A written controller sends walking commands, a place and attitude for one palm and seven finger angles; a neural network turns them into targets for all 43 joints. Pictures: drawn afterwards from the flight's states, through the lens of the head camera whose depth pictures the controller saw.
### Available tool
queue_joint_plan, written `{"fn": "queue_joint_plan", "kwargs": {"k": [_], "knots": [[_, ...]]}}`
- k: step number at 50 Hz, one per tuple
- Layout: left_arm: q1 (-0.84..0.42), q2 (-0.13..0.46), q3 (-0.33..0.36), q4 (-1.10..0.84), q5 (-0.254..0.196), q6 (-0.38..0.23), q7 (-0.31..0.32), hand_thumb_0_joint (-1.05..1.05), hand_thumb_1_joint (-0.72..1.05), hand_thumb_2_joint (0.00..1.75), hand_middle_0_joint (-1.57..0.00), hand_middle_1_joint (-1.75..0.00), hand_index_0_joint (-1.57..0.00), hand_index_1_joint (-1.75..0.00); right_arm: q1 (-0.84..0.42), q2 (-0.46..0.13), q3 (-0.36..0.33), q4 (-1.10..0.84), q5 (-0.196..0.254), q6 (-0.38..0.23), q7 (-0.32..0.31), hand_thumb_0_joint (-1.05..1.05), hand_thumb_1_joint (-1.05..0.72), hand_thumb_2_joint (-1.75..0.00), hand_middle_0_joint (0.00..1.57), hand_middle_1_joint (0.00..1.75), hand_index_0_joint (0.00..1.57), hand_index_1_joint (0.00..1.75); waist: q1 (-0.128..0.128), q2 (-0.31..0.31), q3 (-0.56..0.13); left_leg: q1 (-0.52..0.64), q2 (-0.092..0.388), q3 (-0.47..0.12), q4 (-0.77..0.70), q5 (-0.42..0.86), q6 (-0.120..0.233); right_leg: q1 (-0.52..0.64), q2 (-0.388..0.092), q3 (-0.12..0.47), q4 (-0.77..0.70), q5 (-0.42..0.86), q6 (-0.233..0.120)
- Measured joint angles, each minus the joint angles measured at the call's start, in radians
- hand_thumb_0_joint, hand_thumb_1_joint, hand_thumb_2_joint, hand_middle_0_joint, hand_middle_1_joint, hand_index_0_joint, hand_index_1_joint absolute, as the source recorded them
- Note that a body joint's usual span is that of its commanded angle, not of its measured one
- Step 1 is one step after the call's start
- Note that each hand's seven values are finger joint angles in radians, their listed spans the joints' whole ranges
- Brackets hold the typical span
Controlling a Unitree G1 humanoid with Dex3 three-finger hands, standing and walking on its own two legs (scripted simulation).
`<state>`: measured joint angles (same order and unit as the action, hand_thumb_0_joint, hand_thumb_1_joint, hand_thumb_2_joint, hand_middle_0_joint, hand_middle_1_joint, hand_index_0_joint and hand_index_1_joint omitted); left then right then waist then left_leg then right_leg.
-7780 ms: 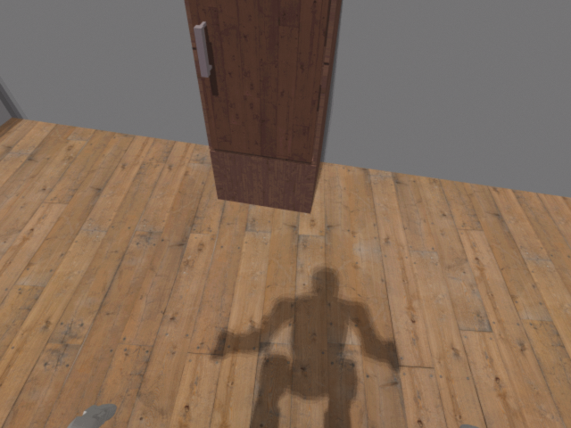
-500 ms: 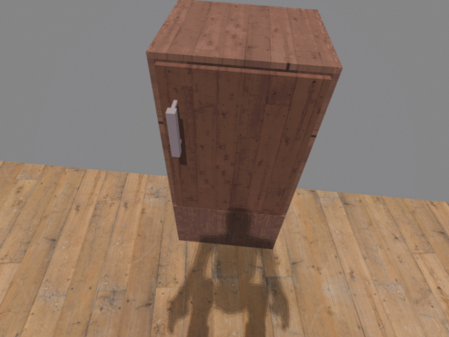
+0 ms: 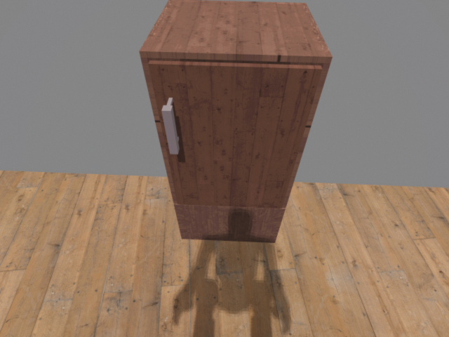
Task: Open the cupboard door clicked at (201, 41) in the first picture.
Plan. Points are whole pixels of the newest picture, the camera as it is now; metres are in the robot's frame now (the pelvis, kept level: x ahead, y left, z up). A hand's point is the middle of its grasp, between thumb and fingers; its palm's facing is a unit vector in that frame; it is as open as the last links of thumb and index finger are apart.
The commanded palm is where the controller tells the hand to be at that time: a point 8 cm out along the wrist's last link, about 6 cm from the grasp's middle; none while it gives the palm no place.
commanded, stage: look again from close up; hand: left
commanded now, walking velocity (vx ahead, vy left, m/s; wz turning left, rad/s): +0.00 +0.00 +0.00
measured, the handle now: (172, 126) +0.64 +0.18 -0.01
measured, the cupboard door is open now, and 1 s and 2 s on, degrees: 0 0 0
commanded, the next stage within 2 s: shuffle to correct the standing spot in 0.26 s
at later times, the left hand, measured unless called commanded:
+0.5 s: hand out of the picture -0.02 +0.15 -0.17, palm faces +0.04 -0.98 -0.17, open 7.4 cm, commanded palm none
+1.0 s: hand out of the picture +0.02 +0.14 -0.18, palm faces +0.15 -0.98 -0.14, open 7.4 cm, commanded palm none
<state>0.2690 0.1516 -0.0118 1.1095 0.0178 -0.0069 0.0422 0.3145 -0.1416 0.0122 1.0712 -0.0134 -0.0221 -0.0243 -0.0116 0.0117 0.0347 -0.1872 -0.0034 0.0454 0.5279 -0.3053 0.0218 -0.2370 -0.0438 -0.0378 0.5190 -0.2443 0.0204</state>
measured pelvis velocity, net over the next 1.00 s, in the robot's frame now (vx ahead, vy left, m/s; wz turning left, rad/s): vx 0.08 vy -0.01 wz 0.05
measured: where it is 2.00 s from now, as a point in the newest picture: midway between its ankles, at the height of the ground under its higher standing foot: outside the picture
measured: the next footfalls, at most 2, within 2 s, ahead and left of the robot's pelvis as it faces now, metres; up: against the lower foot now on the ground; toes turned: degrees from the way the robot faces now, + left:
left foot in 1.04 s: +0.17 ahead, +0.11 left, +0.00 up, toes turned +9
right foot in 1.40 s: +0.18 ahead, -0.13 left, +0.00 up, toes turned -4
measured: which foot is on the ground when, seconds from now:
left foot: down 0.00-0.82, up 0.84-1.00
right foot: down 0.00-1.00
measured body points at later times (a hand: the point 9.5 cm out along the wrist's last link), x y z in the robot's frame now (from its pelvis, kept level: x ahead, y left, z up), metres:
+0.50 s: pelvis -0.01 -0.02 +0.00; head -0.02 -0.02 +0.45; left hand -0.03 +0.20 -0.16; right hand -0.01 -0.24 -0.16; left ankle -0.01 +0.10 -0.73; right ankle +0.02 -0.13 -0.73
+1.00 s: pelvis +0.08 -0.01 +0.00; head +0.10 +0.01 +0.45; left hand +0.02 +0.19 -0.17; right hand +0.10 -0.24 -0.15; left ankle +0.10 +0.09 -0.72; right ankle +0.02 -0.13 -0.74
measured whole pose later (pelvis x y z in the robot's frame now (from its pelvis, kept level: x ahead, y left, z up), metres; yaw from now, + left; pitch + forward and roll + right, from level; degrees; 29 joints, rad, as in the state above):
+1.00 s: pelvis +0.08 -0.01 +0.00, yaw +3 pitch +0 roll +0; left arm 0.41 0.12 0.04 1.07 0.03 -0.06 0.03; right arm 0.30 -0.15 -0.02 1.07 -0.02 -0.03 0.00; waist 0.04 -0.04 0.03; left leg -0.38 0.03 0.10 0.74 -0.39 0.02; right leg -0.14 -0.05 -0.09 0.53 -0.38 0.00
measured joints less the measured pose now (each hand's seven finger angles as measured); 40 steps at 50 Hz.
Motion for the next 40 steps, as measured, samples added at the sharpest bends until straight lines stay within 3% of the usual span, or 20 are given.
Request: {"fn": "queue_joint_plan", "kwargs": {"k": [21,29,40], "knots": [[0.054,-0.005,0.005,-0.029,0.002,0.003,-0.014,0.01,0.91,0.90,-0.20,-0.30,-0.20,-0.30,-0.008,-0.014,-0.002,-0.005,0.000,0.003,0.007,0.01,-0.91,-0.90,0.20,0.30,0.20,0.30,0.016,-0.018,-0.017,-0.006,0.004,-0.008,-0.050,0.053,-0.015,-0.013,0.005,-0.009,-0.030,0.038,-0.017],[0.099,-0.014,0.023,-0.040,0.009,0.006,-0.024,0.01,0.91,0.90,-0.20,-0.30,-0.20,-0.30,0.038,-0.007,-0.008,0.007,-0.012,0.017,0.015,0.00,-0.91,-0.90,0.20,0.30,0.20,0.30,0.022,-0.020,-0.040,-0.033,0.015,-0.018,0.021,-0.021,-0.012,-0.034,0.018,-0.014,0.032,-0.033,-0.037],[0.128,-0.020,0.041,-0.034,0.013,-0.017,-0.033,0.01,0.91,0.90,-0.20,-0.30,-0.20,-0.30,0.095,0.015,-0.010,0.019,-0.002,-0.019,0.007,0.00,-0.91,-0.90,0.20,0.30,0.20,0.30,0.015,-0.014,-0.042,-0.003,0.025,-0.018,0.059,-0.090,-0.027,-0.018,0.026,-0.012,0.097,-0.115,-0.034]]}}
